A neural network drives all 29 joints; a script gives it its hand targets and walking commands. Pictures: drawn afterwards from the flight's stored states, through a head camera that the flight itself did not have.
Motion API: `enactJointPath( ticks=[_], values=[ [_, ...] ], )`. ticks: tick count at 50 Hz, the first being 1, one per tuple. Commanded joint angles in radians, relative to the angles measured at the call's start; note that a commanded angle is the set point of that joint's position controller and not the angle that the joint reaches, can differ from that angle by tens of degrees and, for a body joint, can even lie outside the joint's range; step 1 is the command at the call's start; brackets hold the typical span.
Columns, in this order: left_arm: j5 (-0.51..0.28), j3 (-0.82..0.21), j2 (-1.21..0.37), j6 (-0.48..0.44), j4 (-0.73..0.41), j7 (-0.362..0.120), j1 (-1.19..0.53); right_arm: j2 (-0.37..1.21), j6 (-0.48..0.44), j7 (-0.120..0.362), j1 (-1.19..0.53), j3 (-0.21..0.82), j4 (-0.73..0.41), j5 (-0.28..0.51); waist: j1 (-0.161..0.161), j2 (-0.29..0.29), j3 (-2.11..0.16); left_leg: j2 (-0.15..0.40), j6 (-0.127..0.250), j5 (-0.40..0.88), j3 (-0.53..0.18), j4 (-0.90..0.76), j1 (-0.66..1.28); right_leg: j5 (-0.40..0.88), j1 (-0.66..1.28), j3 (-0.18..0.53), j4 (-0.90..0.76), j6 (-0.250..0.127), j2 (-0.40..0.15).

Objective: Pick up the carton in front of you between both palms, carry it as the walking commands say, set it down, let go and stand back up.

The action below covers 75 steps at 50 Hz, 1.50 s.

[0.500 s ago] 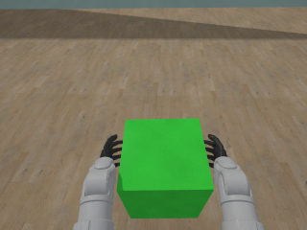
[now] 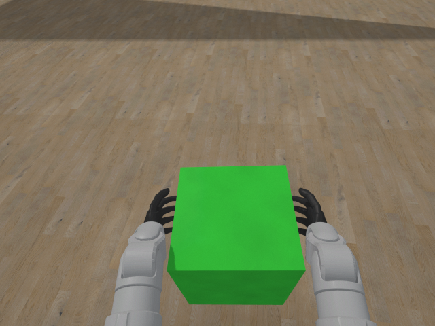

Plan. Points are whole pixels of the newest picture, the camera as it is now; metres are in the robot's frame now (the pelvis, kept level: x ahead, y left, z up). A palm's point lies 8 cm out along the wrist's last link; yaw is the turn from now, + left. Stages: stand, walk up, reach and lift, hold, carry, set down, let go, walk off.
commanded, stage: hold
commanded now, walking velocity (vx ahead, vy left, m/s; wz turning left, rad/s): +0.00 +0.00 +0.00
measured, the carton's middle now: (234, 239) +0.30 +0.00 -0.05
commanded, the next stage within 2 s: set down in 0.60 s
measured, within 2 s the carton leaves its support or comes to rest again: neither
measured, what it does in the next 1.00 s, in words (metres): shifts its weight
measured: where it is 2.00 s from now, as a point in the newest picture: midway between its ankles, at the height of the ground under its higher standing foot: outside the picture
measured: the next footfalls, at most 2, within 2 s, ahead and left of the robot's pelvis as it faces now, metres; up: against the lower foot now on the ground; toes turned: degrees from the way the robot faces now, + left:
none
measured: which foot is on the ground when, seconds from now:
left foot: down 0.00-1.00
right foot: down 0.00-1.00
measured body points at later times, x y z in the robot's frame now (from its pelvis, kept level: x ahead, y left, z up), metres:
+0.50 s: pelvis -0.01 -0.04 +0.00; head -0.03 -0.07 +0.45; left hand +0.28 +0.13 +0.03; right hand +0.29 -0.18 +0.02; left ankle -0.04 +0.10 -0.74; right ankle +0.08 -0.13 -0.74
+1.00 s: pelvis -0.03 -0.05 -0.02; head +0.01 -0.07 +0.43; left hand +0.32 +0.13 -0.01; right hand +0.35 -0.17 -0.02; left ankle -0.04 +0.09 -0.74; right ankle +0.08 -0.13 -0.74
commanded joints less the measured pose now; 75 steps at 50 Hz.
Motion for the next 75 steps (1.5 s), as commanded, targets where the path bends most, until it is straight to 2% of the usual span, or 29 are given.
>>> enactJointPath(
  ticks=[1,6,13,23,32,35,39,43,47,50,54,58,61,64,66,68,72,75],
  values=[
    [-0.206,-0.501,-0.864,-0.045,-0.071,-0.183,-0.414,0.846,-0.054,0.21,-0.435,0.559,-0.09,0.227,-0.003,-0.02,-0.272,-0.035,-0.002,0.328,-0.18,-0.137,-0.205,0.211,0.421,0.119,0.044,-0.027,0.134],
    [-0.221,-0.512,-0.852,-0.051,-0.061,-0.201,-0.452,0.835,-0.062,0.197,-0.413,0.521,-0.058,0.198,-0.026,-0.016,-0.23,-0.025,0.007,0.209,-0.189,-0.162,-0.31,0.161,0.482,0.121,0.044,-0.035,0.13],
    [-0.197,-0.474,-0.859,-0.056,-0.022,-0.202,-0.447,0.845,-0.06,0.211,-0.449,0.53,-0.04,0.206,0.0,-0.008,-0.209,-0.024,0.026,0.09,-0.19,-0.185,-0.409,0.112,0.546,0.127,0.047,-0.031,0.116],
    [-0.183,-0.446,-0.883,-0.06,0.004,-0.217,-0.459,0.88,-0.057,0.229,-0.485,0.544,-0.025,0.219,0.011,-0.041,-0.246,-0.041,0.039,0.044,-0.177,-0.168,-0.414,0.032,0.57,0.166,0.009,-0.027,0.084],
    [-0.166,-0.403,-0.894,-0.062,0.049,-0.244,-0.507,0.907,-0.048,0.247,-0.527,0.507,0.027,0.214,0.012,-0.058,-0.253,-0.05,0.038,0.03,-0.173,-0.145,-0.4,-0.07,0.564,0.197,-0.034,-0.019,0.056],
    [-0.136,-0.349,-0.881,-0.076,0.111,-0.26,-0.58,0.916,-0.056,0.25,-0.587,0.446,0.096,0.195,0.014,-0.052,-0.226,-0.047,0.041,-0.021,-0.172,-0.127,-0.433,-0.155,0.551,0.203,-0.031,-0.019,0.053],
    [-0.058,-0.216,-0.859,-0.125,0.277,-0.272,-0.723,0.911,-0.092,0.255,-0.72,0.297,0.258,0.131,-0.004,-0.044,-0.188,-0.044,0.043,-0.108,-0.164,-0.068,-0.487,-0.289,0.491,0.211,-0.004,-0.014,0.052],
    [0.058,-0.037,-0.778,-0.19,0.415,-0.244,-0.827,0.833,-0.144,0.237,-0.839,0.121,0.412,0.041,-0.006,-0.046,-0.151,-0.057,0.045,-0.152,-0.156,0.021,-0.518,-0.391,0.376,0.226,0.038,-0.007,0.054],
    [0.147,0.117,-0.654,-0.247,0.48,-0.192,-0.834,0.694,-0.21,0.206,-0.854,-0.029,0.513,-0.039,0.003,-0.052,-0.125,-0.071,0.039,-0.147,-0.16,0.091,-0.617,-0.351,0.246,0.208,0.125,-0.006,0.072],
    [0.168,0.164,-0.597,-0.307,0.483,-0.169,-0.836,0.596,-0.283,0.19,-0.849,-0.085,0.538,-0.073,-0.003,-0.047,-0.17,-0.083,0.021,-0.115,-0.148,0.161,-0.716,-0.27,0.146,0.195,0.209,-0.014,0.084],
    [0.114,0.094,-0.635,-0.409,0.47,-0.16,-0.865,0.581,-0.396,0.18,-0.851,-0.042,0.552,-0.065,-0.022,-0.036,-0.309,-0.112,-0.004,-0.066,-0.128,0.263,-0.849,-0.121,0.049,0.188,0.335,-0.029,0.106],
    [0.02,-0.065,-0.739,-0.524,0.463,-0.159,-0.911,0.671,-0.525,0.188,-0.905,0.088,0.549,-0.029,-0.029,-0.04,-0.546,-0.141,-0.027,0.008,-0.112,0.367,-1.013,0.149,0.009,0.164,0.507,-0.04,0.124],
    [-0.067,-0.223,-0.816,-0.583,0.42,-0.137,-0.973,0.74,-0.587,0.193,-0.981,0.234,0.491,0.026,-0.043,-0.038,-0.83,-0.157,-0.05,0.1,-0.105,0.455,-1.097,0.357,0.038,0.157,0.645,-0.051,0.13],
    [-0.149,-0.368,-0.829,-0.601,0.323,-0.098,-1.002,0.742,-0.603,0.2,-1.01,0.338,0.387,0.083,-0.053,-0.053,-1.135,-0.167,-0.071,0.223,-0.101,0.542,-1.117,0.475,0.038,0.139,0.751,-0.05,0.138],
    [-0.174,-0.405,-0.819,-0.592,0.289,-0.076,-1.003,0.718,-0.593,0.21,-1.023,0.363,0.352,0.107,-0.054,-0.063,-1.212,-0.17,-0.08,0.258,-0.104,0.583,-1.136,0.467,-0.045,0.123,0.793,-0.041,0.144],
    [-0.177,-0.413,-0.832,-0.571,0.288,-0.061,-1.0,0.702,-0.576,0.219,-1.026,0.36,0.361,0.118,-0.051,-0.053,-1.196,-0.169,-0.087,0.261,-0.11,0.614,-1.121,0.372,-0.2,0.099,0.809,-0.031,0.157],
    [-0.142,-0.351,-0.879,-0.517,0.357,-0.069,-1.04,0.698,-0.53,0.253,-1.068,0.303,0.446,0.097,-0.054,-0.03,-1.049,-0.168,-0.092,0.125,-0.115,0.659,-1.171,0.138,-0.503,0.062,0.83,-0.026,0.165],
    [-0.116,-0.284,-0.885,-0.482,0.408,-0.085,-1.082,0.7,-0.498,0.274,-1.095,0.24,0.512,0.064,-0.059,-0.026,-0.968,-0.171,-0.088,0.034,-0.109,0.69,-1.259,0.042,-0.628,0.053,0.86,-0.03,0.164]
  ],
)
